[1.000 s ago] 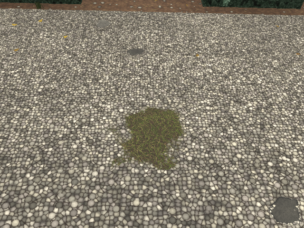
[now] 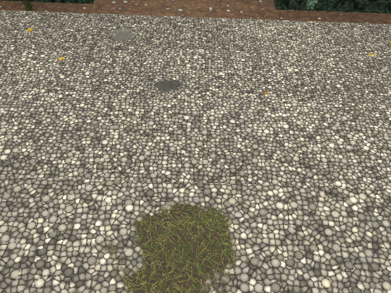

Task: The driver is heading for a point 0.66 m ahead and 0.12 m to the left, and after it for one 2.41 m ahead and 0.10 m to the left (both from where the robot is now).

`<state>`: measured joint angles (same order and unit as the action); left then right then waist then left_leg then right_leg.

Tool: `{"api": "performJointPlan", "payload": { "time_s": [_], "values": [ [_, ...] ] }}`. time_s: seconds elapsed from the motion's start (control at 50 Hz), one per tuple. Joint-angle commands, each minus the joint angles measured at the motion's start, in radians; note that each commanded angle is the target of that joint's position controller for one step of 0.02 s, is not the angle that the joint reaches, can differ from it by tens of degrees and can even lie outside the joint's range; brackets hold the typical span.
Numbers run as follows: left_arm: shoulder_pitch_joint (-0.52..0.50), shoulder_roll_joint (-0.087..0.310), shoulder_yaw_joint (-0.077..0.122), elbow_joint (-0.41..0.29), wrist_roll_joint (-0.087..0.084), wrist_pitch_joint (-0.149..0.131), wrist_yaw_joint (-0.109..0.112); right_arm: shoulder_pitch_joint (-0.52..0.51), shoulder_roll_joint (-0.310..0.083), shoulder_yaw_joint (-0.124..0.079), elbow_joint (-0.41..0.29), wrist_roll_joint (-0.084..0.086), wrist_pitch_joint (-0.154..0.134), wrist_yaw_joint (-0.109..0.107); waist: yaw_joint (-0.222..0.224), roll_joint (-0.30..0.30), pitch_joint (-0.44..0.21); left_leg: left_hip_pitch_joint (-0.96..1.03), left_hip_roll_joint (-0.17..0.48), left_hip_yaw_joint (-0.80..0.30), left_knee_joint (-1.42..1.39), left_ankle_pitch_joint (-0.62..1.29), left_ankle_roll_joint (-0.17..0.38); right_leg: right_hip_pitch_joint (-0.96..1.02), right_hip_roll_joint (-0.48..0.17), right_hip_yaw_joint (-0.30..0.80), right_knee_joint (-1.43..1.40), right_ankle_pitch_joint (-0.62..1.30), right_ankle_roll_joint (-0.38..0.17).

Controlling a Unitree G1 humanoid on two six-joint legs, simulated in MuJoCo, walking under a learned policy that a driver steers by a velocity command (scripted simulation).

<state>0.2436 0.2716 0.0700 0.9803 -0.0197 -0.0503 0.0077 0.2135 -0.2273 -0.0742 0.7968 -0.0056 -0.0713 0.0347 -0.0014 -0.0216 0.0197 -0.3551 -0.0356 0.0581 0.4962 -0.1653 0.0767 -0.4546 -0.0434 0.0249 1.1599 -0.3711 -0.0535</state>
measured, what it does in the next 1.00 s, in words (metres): goes down, turning left: right foot 0.17 m lower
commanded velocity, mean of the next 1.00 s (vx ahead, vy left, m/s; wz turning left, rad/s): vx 0.50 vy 0.00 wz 0.23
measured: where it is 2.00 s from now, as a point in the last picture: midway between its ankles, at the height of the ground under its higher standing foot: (211, 226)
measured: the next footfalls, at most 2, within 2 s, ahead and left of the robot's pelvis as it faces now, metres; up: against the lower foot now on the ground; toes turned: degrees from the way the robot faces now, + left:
right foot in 0.58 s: +0.52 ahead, -0.29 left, -0.17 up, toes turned +0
left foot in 1.08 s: +0.77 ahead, -0.03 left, -0.17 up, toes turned +21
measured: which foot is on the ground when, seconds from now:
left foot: down 0.00-0.58, up 0.60-1.00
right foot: up 0.00-0.56, down 0.58-1.00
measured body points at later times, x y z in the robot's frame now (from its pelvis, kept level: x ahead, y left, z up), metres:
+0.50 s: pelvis +0.29 -0.10 -0.06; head +0.31 -0.10 +0.39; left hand +0.53 +0.13 -0.15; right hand +0.21 -0.37 -0.19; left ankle +0.06 +0.07 -0.73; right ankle +0.49 -0.27 -0.76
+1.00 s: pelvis +0.60 -0.17 -0.18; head +0.61 -0.15 +0.27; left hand +0.53 +0.08 -0.33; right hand +0.87 -0.34 -0.25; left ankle +0.74 -0.02 -0.87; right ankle +0.48 -0.29 -0.90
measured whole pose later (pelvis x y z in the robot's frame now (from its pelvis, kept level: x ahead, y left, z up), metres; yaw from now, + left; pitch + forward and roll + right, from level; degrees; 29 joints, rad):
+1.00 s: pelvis +0.60 -0.17 -0.18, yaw +15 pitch +1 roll -2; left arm 0.33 0.24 0.07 1.01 -0.01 -0.05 0.03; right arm 0.07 -0.21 -0.07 0.69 0.02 -0.01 0.04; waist 0.06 0.01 0.00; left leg -0.67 0.05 0.04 0.75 -0.07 0.09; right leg 0.04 -0.01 -0.27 0.39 -0.45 0.01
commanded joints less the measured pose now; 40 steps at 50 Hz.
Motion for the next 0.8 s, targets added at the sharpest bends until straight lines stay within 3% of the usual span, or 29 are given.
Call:
{"api": "performJointPlan", "payload": {
  "time_s": [0.02,0.08,0.1,0.12,0.16,0.2,0.22,0.24,0.28,0.32,0.34,0.36,0.4,0.44,0.5,0.54,0.56,0.58,0.6,0.62,0.64,0.66,0.68,0.7,0.72,0.74,0.76,0.78,0.8],
  "values": [
    [0.044,0.06,0.021,-0.037,0.005,0.013,0.017,-0.013,-0.104,-0.024,-0.045,-0.003,-0.025,-0.008,0.025,0.081,-0.053,0.107,0.258,-0.307,-0.33,0.029,0.151,-0.089,-0.088,0.056,-0.12,0.085,0.007],
    [-0.094,0.067,0.023,-0.095,0.022,0.01,0.019,0.042,-0.157,-0.039,0.0,0.002,-0.022,-0.034,0.001,0.073,-0.019,0.15,0.26,-0.272,-0.372,0.061,0.151,-0.182,-0.092,0.058,-0.297,0.237,0.031],
    [-0.108,0.042,0.017,-0.1,0.031,0.007,0.013,0.069,-0.162,-0.042,0.02,-0.003,-0.018,-0.037,-0.002,0.066,-0.043,0.154,0.249,-0.229,-0.36,0.142,0.151,-0.152,-0.083,0.045,-0.317,0.307,0.042],
    [-0.11,0.033,0.015,-0.099,0.029,0.003,0.004,0.078,-0.16,-0.042,0.029,-0.003,-0.017,-0.036,0.002,0.063,-0.047,0.164,0.236,-0.193,-0.349,0.187,0.145,-0.143,-0.078,0.037,-0.35,0.359,0.046],
    [-0.082,0.057,0.025,-0.079,0.02,-0.002,-0.013,0.115,-0.163,-0.046,0.049,-0.011,-0.023,-0.034,0.004,0.057,-0.083,0.201,0.251,-0.169,-0.299,0.238,0.148,-0.144,-0.074,0.037,-0.274,0.459,0.049],
    [-0.142,0.059,0.025,-0.096,0.02,-0.003,-0.019,0.139,-0.143,-0.04,0.063,-0.001,-0.023,-0.031,-0.013,0.069,-0.041,0.209,0.254,-0.169,-0.282,0.202,0.145,-0.188,-0.071,0.031,-0.268,0.453,0.045],
    [-0.13,0.065,0.028,-0.092,0.007,0.001,-0.024,0.172,-0.129,-0.037,0.077,0.017,-0.02,-0.032,-0.017,0.08,-0.033,0.252,0.268,-0.199,-0.268,0.143,0.158,-0.237,-0.081,0.042,-0.264,0.423,0.034],
    [-0.241,0.096,0.043,-0.142,-0.015,-0.007,-0.031,0.275,-0.123,-0.035,0.12,0.02,-0.027,-0.042,-0.052,0.104,0.019,0.446,0.313,-0.281,-0.239,0.032,0.157,-0.476,-0.108,0.114,-0.29,0.42,0.024],
    [-0.353,0.095,0.042,-0.194,-0.015,-0.027,-0.048,0.366,-0.137,-0.041,0.149,0.013,-0.027,-0.058,-0.097,0.106,0.062,0.634,0.37,-0.35,-0.191,-0.01,0.158,-0.706,-0.122,0.144,-0.344,0.352,0.018],
    [-0.4,0.068,0.034,-0.216,-0.009,-0.044,-0.065,0.399,-0.149,-0.045,0.151,0.007,-0.023,-0.076,-0.11,0.117,0.076,0.652,0.389,-0.362,-0.161,0.012,0.158,-0.759,-0.125,0.133,-0.35,0.344,0.021],
    [-0.39,0.062,0.03,-0.22,0.001,-0.045,-0.079,0.334,-0.135,-0.036,0.128,0.009,-0.017,-0.093,-0.08,0.095,0.098,0.499,0.334,-0.277,-0.145,-0.036,0.134,-0.633,-0.13,0.121,-0.465,0.51,0.029],
    [-0.388,0.039,0.021,-0.211,0.017,-0.046,-0.092,0.303,-0.132,-0.033,0.113,0.007,-0.015,-0.098,-0.086,0.106,0.097,0.36,0.304,-0.227,-0.137,-0.062,0.116,-0.488,-0.1,0.067,-0.486,0.654,0.025],
    [-0.381,0.015,0.008,-0.205,0.023,-0.05,-0.1,0.246,-0.145,-0.034,0.087,0.023,-0.016,-0.102,-0.083,0.067,0.106,0.139,0.255,-0.155,-0.097,-0.152,0.083,-0.242,-0.055,0.02,-0.542,0.79,0.017],
    [-0.39,0.013,0.001,-0.214,0.006,-0.047,-0.106,0.259,-0.155,-0.038,0.082,0.032,-0.011,-0.097,-0.098,0.068,0.107,0.072,0.233,-0.138,-0.048,-0.174,0.053,-0.098,-0.032,0.018,-0.608,0.798,0.015],
    [-0.346,0.054,0.001,-0.193,-0.014,-0.036,-0.104,0.285,-0.157,-0.044,0.08,0.034,0.012,-0.092,-0.117,0.084,0.11,0.257,0.249,-0.167,0.122,-0.139,0.006,-0.12,-0.078,0.072,-0.734,0.777,0.041],
    [-0.208,0.103,0.016,-0.137,-0.01,-0.04,-0.095,0.29,-0.14,-0.04,0.088,0.033,0.025,-0.096,-0.063,0.1,0.022,0.319,0.236,-0.183,0.374,-0.048,-0.016,0.018,-0.113,0.085,-0.795,0.851,0.044],
    [-0.022,0.142,0.037,-0.073,-0.008,-0.045,-0.085,0.255,-0.148,-0.04,0.087,0.028,0.028,-0.088,0.033,0.073,-0.067,0.249,0.203,-0.167,0.588,0.035,-0.038,0.262,-0.08,0.029,-0.82,0.881,0.049],
    [0.17,0.19,0.054,-0.021,0.016,-0.044,-0.076,0.267,-0.138,-0.036,0.101,0.033,0.021,-0.079,0.132,0.015,-0.152,0.073,0.137,-0.143,0.88,-0.088,-0.094,0.572,-0.096,-0.017,-0.774,0.9,0.034],
    [0.252,0.211,0.029,0.007,0.067,-0.049,-0.079,0.436,-0.008,-0.016,0.15,0.033,0.011,-0.058,0.094,-0.263,-0.289,-0.35,0.041,-0.207,1.349,-0.806,-0.148,0.996,-0.222,0.07,-0.382,1.234,-0.017],
    [0.264,0.28,0.048,0.003,0.054,-0.032,-0.078,0.586,0.001,0.003,0.134,0.063,-0.024,-0.042,0.044,-0.511,-0.448,-0.489,0.066,-0.302,1.514,-0.744,-0.144,1.081,-0.309,0.186,-0.296,1.463,-0.06],
    [0.29,0.296,0.067,0.013,0.018,-0.006,-0.08,0.53,-0.054,-0.004,0.093,0.093,-0.047,-0.048,0.065,-0.445,-0.521,-0.543,0.066,-0.273,1.545,-0.621,-0.151,1.015,-0.388,0.376,-0.491,1.01,-0.14],
    [0.278,0.296,0.075,0.051,0.011,0.006,-0.071,0.395,-0.044,-0.001,0.036,0.113,-0.047,-0.069,0.048,-0.258,-0.455,-0.629,0.091,-0.185,1.522,-0.488,-0.152,0.87,-0.457,0.542,-0.706,0.513,-0.195],
    [0.169,0.214,0.048,0.019,0.018,0.003,-0.058,0.282,-0.054,0.002,0.014,0.103,-0.028,-0.096,0.037,-0.119,-0.32,-0.657,0.13,-0.118,1.525,-0.377,-0.141,0.692,-0.464,0.565,-0.818,0.358,-0.192],
    [0.072,0.182,0.032,-0.011,0.038,-0.017,-0.058,0.267,-0.064,0.005,0.011,0.092,-0.005,-0.104,0.01,-0.093,-0.269,-0.588,0.18,-0.134,1.48,-0.261,-0.1,0.513,-0.507,0.544,-0.805,0.351,-0.228],
    [-0.012,0.118,0.013,-0.025,0.047,-0.037,-0.064,0.223,-0.051,0.008,0.004,0.058,0.019,-0.109,-0.004,-0.039,-0.193,-0.539,0.196,-0.144,1.454,-0.262,-0.072,0.362,-0.485,0.462,-0.772,0.42,-0.213],
    [-0.081,0.019,-0.014,-0.028,0.044,-0.05,-0.07,0.204,-0.072,-0.014,0.011,0.054,0.036,-0.101,-0.036,-0.031,-0.101,-0.471,0.219,-0.218,1.206,-0.115,-0.022,0.204,-0.389,0.294,-0.751,0.37,-0.119],
    [-0.126,0.001,-0.024,-0.031,0.041,-0.055,-0.059,0.154,-0.061,-0.023,-0.009,0.055,0.045,-0.098,-0.05,-0.099,-0.022,-0.423,0.204,-0.235,1.017,-0.064,-0.021,0.105,-0.314,0.167,-0.797,0.405,-0.062],
    [-0.132,0.038,-0.017,-0.032,0.041,-0.051,-0.04,0.109,-0.047,-0.023,-0.04,0.048,0.049,-0.096,-0.042,-0.155,0.035,-0.39,0.182,-0.204,0.823,-0.007,-0.041,0.072,-0.261,0.051,-0.878,0.414,-0.057],
    [-0.106,0.058,-0.011,-0.026,0.051,-0.055,-0.018,0.066,-0.045,-0.023,-0.066,0.029,0.043,-0.087,-0.035,-0.174,0.05,-0.359,0.171,-0.185,0.701,0.063,-0.051,0.083,-0.24,0.007,-0.9,0.502,-0.06]
  ]
}}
